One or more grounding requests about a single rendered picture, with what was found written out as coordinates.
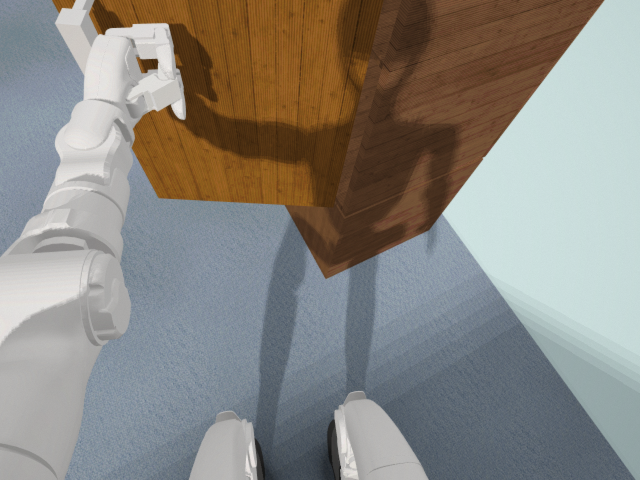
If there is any handle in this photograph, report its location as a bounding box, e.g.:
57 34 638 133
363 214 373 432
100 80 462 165
55 0 98 76

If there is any robot right thigh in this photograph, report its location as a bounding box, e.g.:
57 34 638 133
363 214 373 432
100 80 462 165
334 399 429 480

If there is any robot thigh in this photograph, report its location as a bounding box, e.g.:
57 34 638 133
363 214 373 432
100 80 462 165
334 399 429 480
189 419 257 480

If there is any cupboard door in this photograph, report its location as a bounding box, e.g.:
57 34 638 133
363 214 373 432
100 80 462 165
52 0 384 208

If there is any robot left upper arm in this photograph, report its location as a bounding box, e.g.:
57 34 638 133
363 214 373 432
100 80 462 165
0 249 131 480

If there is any left robot forearm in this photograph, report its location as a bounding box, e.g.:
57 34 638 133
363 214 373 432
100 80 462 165
0 100 135 264

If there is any left robot hand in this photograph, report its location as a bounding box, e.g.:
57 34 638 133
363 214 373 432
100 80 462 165
83 23 186 128

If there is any robot left thigh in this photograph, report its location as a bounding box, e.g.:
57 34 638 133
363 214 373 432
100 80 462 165
189 419 257 480

